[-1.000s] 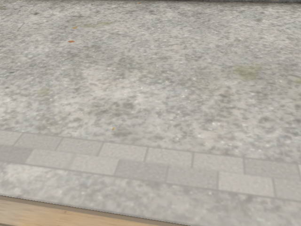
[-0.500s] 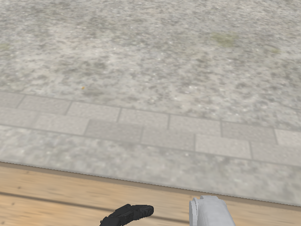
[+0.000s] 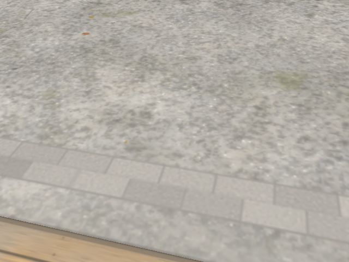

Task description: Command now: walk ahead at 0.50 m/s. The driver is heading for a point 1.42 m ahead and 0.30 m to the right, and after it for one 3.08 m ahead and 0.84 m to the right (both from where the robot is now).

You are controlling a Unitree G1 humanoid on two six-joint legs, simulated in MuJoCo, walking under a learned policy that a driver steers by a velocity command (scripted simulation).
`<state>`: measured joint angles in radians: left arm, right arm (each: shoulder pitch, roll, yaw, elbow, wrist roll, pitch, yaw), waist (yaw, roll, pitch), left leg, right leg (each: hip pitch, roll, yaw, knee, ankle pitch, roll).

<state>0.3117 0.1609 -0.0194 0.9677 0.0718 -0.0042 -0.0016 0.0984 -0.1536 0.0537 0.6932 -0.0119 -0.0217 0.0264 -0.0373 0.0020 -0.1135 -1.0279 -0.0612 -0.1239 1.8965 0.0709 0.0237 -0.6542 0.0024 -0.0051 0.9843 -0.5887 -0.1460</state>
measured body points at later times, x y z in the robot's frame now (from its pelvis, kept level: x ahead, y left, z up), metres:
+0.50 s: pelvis -0.01 +0.11 -0.17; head -0.03 +0.14 +0.28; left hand +0.20 +0.23 -0.27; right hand -0.10 -0.10 -0.31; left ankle -0.10 +0.21 -0.89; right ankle +0.02 -0.02 -0.53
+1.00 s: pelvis +0.09 +0.10 +0.02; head +0.05 +0.11 +0.46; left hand +0.09 +0.31 -0.15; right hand +0.27 -0.08 -0.06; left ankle +0.16 +0.26 -0.44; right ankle +0.12 -0.04 -0.69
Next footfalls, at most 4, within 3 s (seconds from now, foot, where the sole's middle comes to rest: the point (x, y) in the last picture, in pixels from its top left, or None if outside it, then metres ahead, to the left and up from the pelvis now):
0.34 left None -0.06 0.22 -0.93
0.74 right None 0.16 -0.04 -0.72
1.20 left None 0.23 0.29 -0.72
1.66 right None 0.44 0.10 -0.52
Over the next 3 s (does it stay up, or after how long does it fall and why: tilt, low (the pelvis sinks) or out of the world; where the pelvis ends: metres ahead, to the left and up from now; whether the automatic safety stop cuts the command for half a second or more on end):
stays up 0.89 -0.13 0.26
